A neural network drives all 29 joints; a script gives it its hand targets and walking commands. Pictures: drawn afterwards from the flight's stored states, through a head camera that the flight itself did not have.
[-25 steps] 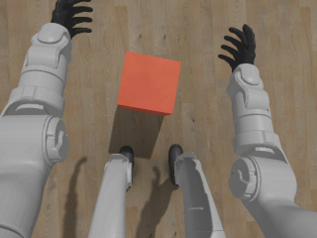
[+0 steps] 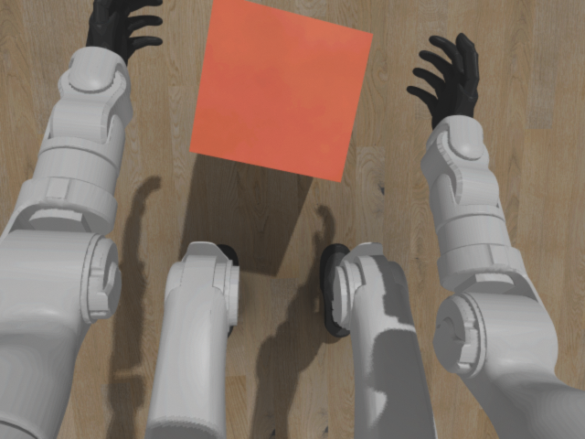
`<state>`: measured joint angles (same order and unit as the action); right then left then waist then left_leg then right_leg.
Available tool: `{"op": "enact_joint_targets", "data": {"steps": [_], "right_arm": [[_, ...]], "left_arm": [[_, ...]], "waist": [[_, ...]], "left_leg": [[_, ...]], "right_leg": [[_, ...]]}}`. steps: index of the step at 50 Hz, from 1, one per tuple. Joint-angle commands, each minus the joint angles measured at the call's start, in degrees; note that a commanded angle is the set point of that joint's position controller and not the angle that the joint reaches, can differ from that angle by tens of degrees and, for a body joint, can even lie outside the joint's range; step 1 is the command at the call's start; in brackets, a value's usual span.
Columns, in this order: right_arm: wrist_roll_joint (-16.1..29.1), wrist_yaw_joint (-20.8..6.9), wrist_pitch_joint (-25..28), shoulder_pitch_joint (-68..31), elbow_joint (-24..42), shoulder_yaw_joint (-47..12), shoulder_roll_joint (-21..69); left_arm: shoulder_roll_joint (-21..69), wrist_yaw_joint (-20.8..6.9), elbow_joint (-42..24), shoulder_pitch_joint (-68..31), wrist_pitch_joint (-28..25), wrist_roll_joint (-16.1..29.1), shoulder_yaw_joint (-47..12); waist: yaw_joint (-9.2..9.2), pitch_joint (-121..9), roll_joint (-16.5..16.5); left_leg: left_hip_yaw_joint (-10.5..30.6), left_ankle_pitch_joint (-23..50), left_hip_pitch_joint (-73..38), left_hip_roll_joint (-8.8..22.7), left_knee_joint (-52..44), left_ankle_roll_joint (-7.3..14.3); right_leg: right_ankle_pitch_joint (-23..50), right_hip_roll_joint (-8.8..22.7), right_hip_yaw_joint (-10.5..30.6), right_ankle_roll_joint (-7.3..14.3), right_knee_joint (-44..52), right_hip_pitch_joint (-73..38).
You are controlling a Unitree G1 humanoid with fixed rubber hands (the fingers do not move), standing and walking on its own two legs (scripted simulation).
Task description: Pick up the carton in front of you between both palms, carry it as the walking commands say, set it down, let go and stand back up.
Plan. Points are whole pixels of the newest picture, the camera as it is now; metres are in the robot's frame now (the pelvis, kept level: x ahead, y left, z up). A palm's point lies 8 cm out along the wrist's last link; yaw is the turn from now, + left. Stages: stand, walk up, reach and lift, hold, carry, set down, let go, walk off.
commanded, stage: reach and lift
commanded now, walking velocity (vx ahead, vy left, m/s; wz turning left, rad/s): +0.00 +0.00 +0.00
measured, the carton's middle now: (276, 107) +0.49 +0.03 -0.36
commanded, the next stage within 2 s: none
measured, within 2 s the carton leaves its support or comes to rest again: leaves its support in 1.18 s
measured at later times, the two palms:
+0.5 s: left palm (162, 72) +0.52 +0.20 -0.30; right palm (407, 114) +0.49 -0.17 -0.28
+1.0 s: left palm (179, 71) +0.52 +0.17 -0.29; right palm (385, 105) +0.50 -0.13 -0.28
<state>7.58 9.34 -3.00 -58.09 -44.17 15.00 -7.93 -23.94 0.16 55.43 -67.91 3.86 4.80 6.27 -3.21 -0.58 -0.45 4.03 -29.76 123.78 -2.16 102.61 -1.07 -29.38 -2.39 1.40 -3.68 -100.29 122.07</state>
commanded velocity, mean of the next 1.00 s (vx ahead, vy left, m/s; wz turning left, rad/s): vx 0.00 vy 0.00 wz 0.00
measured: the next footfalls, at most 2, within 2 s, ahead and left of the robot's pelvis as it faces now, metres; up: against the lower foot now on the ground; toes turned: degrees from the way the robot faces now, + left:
none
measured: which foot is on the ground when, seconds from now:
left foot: down 0.00-1.00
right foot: down 0.00-1.00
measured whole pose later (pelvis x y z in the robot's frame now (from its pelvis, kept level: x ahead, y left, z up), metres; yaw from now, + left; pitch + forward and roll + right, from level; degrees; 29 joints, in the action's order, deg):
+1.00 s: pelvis -0.03 +0.00 -0.10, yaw -1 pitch +39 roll -3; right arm 11.0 13.2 0.2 -81.7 -64.7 13.3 -8.5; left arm -23.4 3.8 74.4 -89.2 1.9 10.4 -4.9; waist -2.1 18.2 -3.3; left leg 3.3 -31.0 131.7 -0.7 123.7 -0.7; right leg -29.8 -4.3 1.6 -4.9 -121.0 130.4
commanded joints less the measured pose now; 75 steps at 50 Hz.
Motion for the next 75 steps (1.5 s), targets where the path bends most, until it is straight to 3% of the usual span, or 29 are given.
{"op": "enact_joint_targets", "data": {"steps": [1,6,10,15,18,21,28,35,44,46,47,51,55,57,61,66,70,75], "right_arm": [[1.87,1.17,-0.03,-12.65,6.8,-1.21,-6.7],[2.29,1.58,-1.14,-20.29,1.0,-1.18,-6.97],[2.15,1.42,-0.44,-24.7,-5.16,-1.17,-7.45],[2.93,1.13,1.5,-28.47,-10.4,-1.84,-9.23],[4.9,1.26,2.77,-30.25,-10.22,-3.25,-9.98],[8.34,0.83,3.07,-31.27,-12.2,-6.25,-8.1],[8.43,1.41,3.61,-26.98,-12.17,-6.16,-8.14],[5.43,1.19,4.09,-25.73,-13.75,-3.91,-7.27],[6.88,1.33,4.3,-32.21,-13.33,-7.33,0.79],[4.74,1.37,4.23,-32.67,-14.55,-5.75,3.01],[4.07,0.25,4.07,-35.74,-13.87,-6.84,9.96],[-0.43,-7.31,1.24,-49.31,-12.62,-9.59,36.59],[-1.82,-11.61,-1.57,-51.4,-8.63,-9.8,46.71],[-1.68,-11.88,-2.02,-49.91,-7.76,-10.07,49.64],[1.72,-12.96,-3.58,-50.11,-1.45,-14.66,57.24],[2.88,-12.61,-6.69,-51.47,10.0,-21.63,61.16],[-0.39,-12.73,-9.77,-50.38,14.83,-22.97,60.88],[-8.77,-14.27,-13.44,-43.72,6.29,-14.35,62.8]], "left_arm": [[-8.55,0.17,-6.5,-18.92,-0.39,2.55,-1.27],[-9.78,0.06,1.12,-24.56,0.27,3.73,-2.29],[-10.48,0.14,7.68,-27.96,-0.43,3.89,-3.1],[-11.41,0.82,11.51,-31.49,-2.15,5.23,-5.3],[-12.24,1.61,9.59,-34.11,-3.21,6.78,-7.08],[-12.29,2.03,7.16,-36.66,-3.87,7.74,-8.68],[-9.35,2.32,7.79,-32.18,-3.18,7.48,-9.5],[-6.77,2.11,10.89,-29.64,-3.43,6.03,-8.17],[-0.07,2.35,10.26,-35.98,-4.1,6.45,-11.19],[4.15,1.83,11.39,-36.86,-3.84,6.0,-11.74],[12.43,0.53,10.45,-39.86,-3.49,6.16,-13.84],[40.11,-6.74,8.8,-47.97,-1.56,4.45,-16.5],[50.91,-10.24,5.43,-45.49,0.34,2.76,-13.83],[52.71,-9.92,3.78,-45.52,0.54,2.01,-13.6],[59.48,-9.98,-6.04,-46.28,1.25,4.29,-16.97],[66.82,-8.31,-17.52,-43.51,4.98,3.93,-20.51],[72.37,-8.47,-18.76,-37.56,9.42,1.8,-20.38],[75.87,-10.84,-8.95,-32.87,12.88,-4.41,-13.13]], "waist": [[-0.46,-69.17,8.26],[-0.6,-57.77,6.74],[-0.42,-50.76,5.45],[-0.38,-47.69,5.04],[-0.21,-51.98,5.69],[1.35,-51.28,6.1],[0.92,-54.82,8.04],[0.23,-45.63,6.25],[2.55,-46.16,5.08],[1.05,-44.98,5.18],[0.35,-44.66,5.47],[0.98,-42.75,5.11],[1.92,-43.54,3.21],[2.26,-46.41,3.02],[3.77,-61.31,4.33],[4.45,-79.76,7.07],[2.38,-77.94,7.3],[-0.26,-58.86,7.33]], "left_leg": [[-4.5,23.38,-43.59,-0.03,-2.78,-0.5],[-4.41,9.82,-32.84,1.16,0.47,0.07],[-3.46,5.53,-27.4,2.05,3.28,0.48],[-2.26,7.31,-25.64,2.94,7.32,0.63],[-2.28,11.17,-29.02,3.01,9.8,0.51],[-2.19,13.78,-30.06,2.94,10.93,0.95],[-2.09,21.27,-37.41,2.35,12.97,0.37],[-1.65,16.49,-27.6,2.14,11.45,0.35],[-2.43,11.98,-26.53,1.66,9.95,0.99],[-2.42,10.75,-26.09,1.08,9.6,0.81],[-2.23,10.31,-25.92,0.5,9.45,1.0],[-3.11,11.33,-22.28,-1.7,11.11,1.5],[-4.83,14.05,-21.28,-3.05,12.18,2.08],[-5.27,17.02,-22.74,-3.04,12.68,1.77],[-6.65,24.95,-32.75,-4.0,12.94,1.28],[-7.66,28.96,-47.37,-5.33,10.82,0.12],[-8.24,20.28,-45.26,-6.16,6.28,-0.43],[-8.19,4.41,-33.15,-6.54,-1.44,0.15]], "right_leg": [[21.35,-1.5,-6.89,-1.96,1.2,-30.72],[10.46,-0.55,-6.86,-1.66,-2.99,-26.82],[7.16,-0.06,-6.35,-1.52,-6.43,-24.16],[9.7,0.25,-5.66,-1.39,-11.09,-23.29],[13.49,0.21,-5.72,-1.3,-13.36,-25.06],[15.31,-0.24,-5.89,-1.07,-14.82,-22.77],[18.86,-1.25,-6.86,-1.17,-15.87,-21.13],[16.2,-1.43,-6.25,-1.13,-14.87,-18.03],[13.74,-2.7,-5.67,-0.89,-14.0,-22.11],[12.85,-3.2,-5.94,-0.66,-13.76,-22.35],[12.66,-3.73,-5.93,-0.3,-13.77,-22.16],[13.04,-5.66,-6.17,0.5,-15.99,-20.87],[14.53,-6.84,-7.55,0.22,-16.9,-19.44],[17.55,-6.91,-7.83,-0.25,-17.57,-19.89],[23.02,-7.54,-8.5,-0.24,-17.95,-24.38],[22.37,-8.08,-9.8,-0.44,-15.41,-26.92],[14.99,-8.28,-9.65,0.16,-10.7,-27.52],[2.93,-8.12,-8.88,1.44,-3.64,-21.99]]}}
